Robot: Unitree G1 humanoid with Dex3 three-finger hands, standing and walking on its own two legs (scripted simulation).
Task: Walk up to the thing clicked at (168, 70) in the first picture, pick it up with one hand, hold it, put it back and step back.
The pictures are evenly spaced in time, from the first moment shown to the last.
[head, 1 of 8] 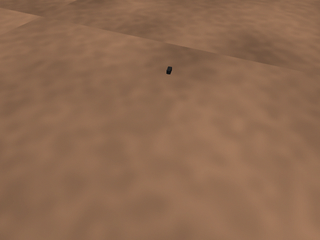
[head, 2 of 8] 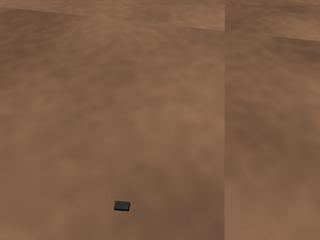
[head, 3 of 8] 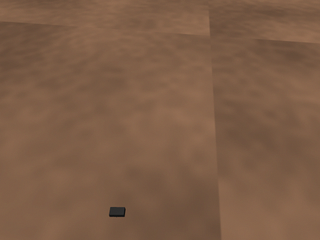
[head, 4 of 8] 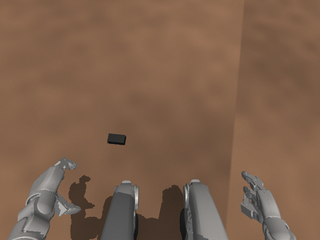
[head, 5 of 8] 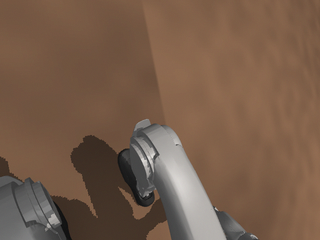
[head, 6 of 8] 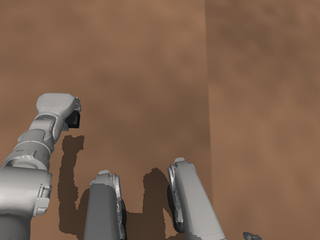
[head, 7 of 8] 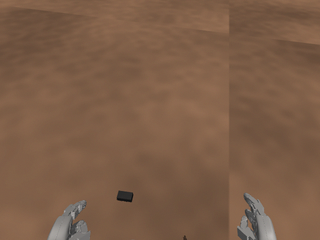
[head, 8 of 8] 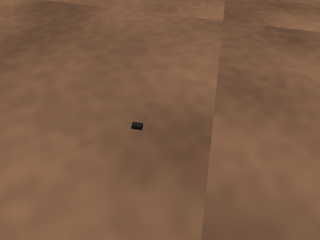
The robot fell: no
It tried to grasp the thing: yes
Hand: left
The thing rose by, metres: 0.68
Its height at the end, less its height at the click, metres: +0.00
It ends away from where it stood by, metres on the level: 0.01
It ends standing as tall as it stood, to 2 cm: yes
